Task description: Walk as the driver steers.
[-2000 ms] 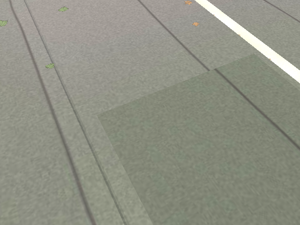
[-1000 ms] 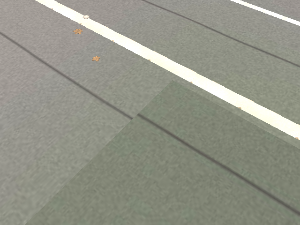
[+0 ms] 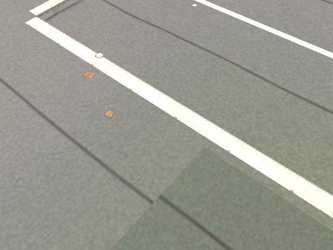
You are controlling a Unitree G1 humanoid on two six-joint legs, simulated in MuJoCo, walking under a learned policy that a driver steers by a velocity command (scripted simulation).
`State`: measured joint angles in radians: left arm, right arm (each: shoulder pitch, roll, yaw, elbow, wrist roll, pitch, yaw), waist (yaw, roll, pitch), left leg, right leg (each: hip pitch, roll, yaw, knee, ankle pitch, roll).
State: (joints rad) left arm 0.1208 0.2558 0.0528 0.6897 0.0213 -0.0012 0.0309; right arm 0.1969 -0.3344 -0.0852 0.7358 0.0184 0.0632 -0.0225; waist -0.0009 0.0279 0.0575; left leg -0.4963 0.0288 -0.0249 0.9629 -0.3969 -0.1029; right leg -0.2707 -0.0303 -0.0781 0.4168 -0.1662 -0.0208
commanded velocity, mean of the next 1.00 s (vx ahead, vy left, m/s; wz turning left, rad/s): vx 0.12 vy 0.00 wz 0.58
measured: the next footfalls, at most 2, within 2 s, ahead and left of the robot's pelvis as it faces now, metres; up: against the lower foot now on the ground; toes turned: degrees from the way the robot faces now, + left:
left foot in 0.14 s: +0.05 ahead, +0.14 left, +0.00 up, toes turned +7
right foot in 0.64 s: +0.11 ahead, -0.07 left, +0.00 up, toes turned +29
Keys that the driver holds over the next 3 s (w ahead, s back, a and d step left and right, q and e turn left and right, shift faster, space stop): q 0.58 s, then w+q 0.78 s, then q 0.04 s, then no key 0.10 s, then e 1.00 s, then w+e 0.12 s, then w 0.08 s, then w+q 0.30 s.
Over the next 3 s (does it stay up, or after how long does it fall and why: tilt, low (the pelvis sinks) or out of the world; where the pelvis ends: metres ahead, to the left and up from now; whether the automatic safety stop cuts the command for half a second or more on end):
stays up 0.44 0.48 -0.01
